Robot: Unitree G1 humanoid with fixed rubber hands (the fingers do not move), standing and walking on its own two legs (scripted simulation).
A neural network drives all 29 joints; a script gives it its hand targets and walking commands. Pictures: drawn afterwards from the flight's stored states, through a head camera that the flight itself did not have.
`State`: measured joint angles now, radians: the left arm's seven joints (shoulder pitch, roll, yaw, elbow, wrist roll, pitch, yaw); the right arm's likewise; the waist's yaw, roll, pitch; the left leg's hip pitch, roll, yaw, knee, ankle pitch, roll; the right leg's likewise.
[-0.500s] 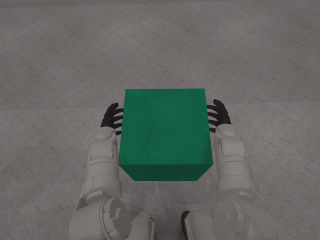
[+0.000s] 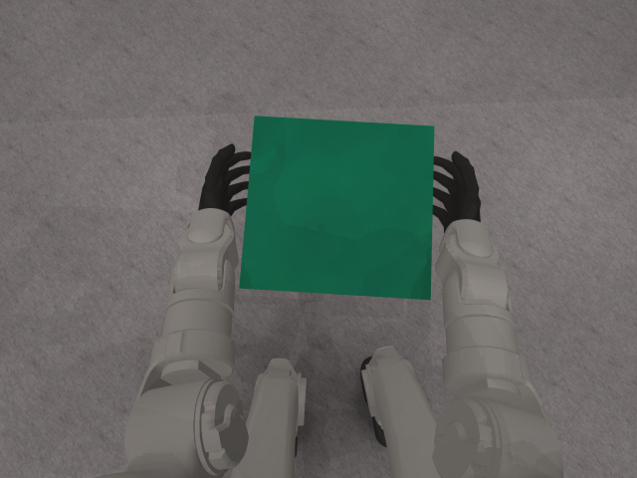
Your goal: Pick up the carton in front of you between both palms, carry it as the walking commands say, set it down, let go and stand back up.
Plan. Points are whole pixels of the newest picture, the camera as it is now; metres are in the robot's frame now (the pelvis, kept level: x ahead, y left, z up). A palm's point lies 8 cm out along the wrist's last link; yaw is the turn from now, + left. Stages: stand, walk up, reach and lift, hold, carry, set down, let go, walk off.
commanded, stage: set down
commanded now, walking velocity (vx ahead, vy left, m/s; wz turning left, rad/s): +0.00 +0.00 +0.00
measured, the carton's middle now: (335, 223) +0.43 -0.02 -0.17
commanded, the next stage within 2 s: none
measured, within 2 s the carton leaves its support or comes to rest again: rests again in 1.44 s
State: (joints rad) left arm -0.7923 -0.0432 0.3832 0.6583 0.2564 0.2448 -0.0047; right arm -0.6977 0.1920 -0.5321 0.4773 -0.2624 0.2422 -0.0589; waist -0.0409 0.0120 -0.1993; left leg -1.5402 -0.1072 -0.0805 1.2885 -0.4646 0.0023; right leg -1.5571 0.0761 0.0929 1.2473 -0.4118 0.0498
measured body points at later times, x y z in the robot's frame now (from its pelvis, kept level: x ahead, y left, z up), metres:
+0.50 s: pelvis -0.05 +0.00 -0.13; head +0.26 +0.01 +0.19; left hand +0.50 +0.12 -0.25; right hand +0.44 -0.17 -0.25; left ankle +0.04 +0.11 -0.59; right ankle +0.06 -0.14 -0.59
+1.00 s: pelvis -0.05 +0.01 -0.22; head +0.32 +0.02 +0.02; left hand +0.54 +0.11 -0.40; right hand +0.46 -0.18 -0.39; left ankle +0.04 +0.11 -0.59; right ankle +0.06 -0.13 -0.59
